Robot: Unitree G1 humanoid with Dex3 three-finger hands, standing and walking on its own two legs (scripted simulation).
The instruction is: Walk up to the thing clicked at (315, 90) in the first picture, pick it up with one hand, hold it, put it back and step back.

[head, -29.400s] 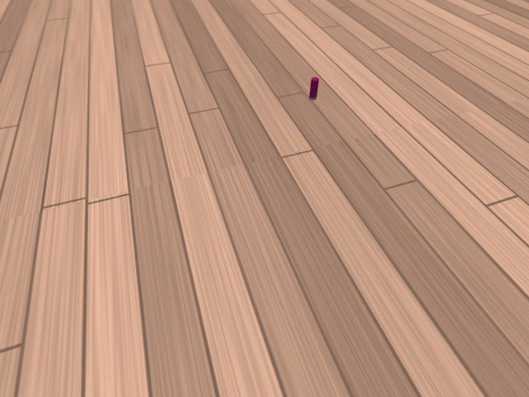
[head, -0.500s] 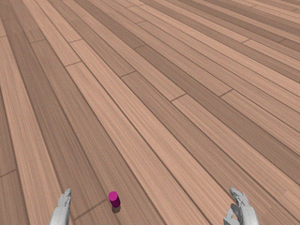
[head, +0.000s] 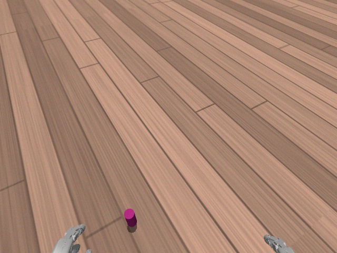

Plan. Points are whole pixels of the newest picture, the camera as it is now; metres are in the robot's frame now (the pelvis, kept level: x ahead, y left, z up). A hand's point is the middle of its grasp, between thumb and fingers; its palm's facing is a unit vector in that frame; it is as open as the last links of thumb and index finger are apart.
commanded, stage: stand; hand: left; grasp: from the side
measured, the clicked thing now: (130, 218) +0.42 +0.21 -0.67
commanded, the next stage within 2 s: none
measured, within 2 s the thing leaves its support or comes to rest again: neither
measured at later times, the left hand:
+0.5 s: hand out of the picture +0.04 +0.26 -0.12, palm faces -0.01 -0.94 -0.35, open 7.4 cm
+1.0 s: hand out of the picture +0.05 +0.25 -0.12, palm faces -0.01 -0.94 -0.35, open 7.4 cm
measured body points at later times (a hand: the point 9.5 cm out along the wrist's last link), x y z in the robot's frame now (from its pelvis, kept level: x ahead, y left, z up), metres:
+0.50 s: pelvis +0.00 +0.01 +0.04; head -0.01 +0.01 +0.49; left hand +0.04 +0.31 -0.10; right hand +0.07 -0.27 -0.10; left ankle +0.03 +0.13 -0.70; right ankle +0.01 -0.14 -0.70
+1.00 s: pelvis +0.00 +0.00 +0.04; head -0.01 +0.00 +0.49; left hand +0.05 +0.30 -0.09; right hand +0.05 -0.30 -0.10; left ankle +0.03 +0.13 -0.70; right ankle +0.01 -0.14 -0.70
